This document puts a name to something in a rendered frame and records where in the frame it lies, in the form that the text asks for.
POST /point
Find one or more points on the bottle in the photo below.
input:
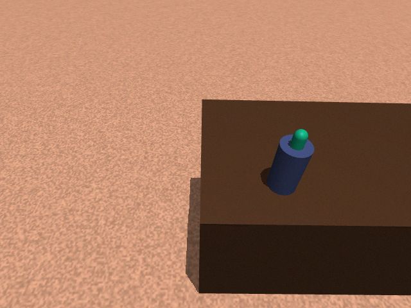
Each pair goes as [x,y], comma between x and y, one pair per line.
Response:
[291,159]

